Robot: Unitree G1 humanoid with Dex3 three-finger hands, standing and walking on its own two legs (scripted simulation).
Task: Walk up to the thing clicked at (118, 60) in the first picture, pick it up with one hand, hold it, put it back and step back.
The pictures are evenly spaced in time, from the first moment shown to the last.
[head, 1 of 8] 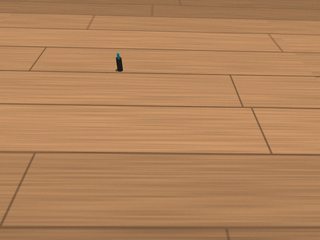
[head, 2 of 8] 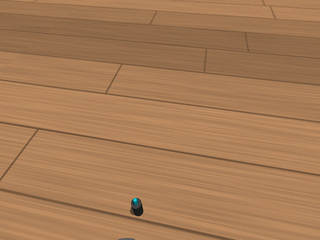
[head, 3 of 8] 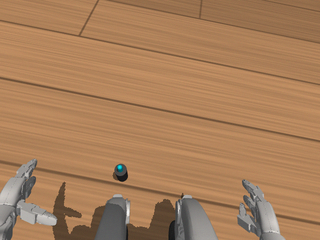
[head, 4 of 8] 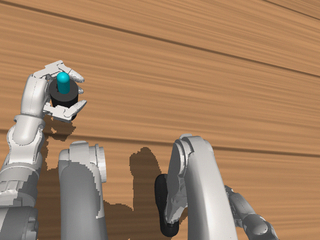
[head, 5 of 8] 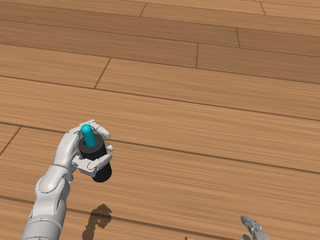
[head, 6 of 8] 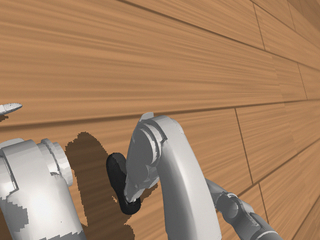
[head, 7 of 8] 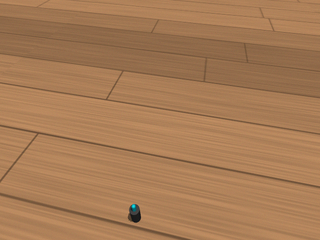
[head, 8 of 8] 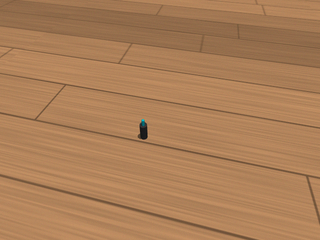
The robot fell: no
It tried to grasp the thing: yes
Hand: left
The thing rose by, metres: 0.68
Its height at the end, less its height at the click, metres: +0.00
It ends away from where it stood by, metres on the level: 0.01
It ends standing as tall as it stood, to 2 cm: yes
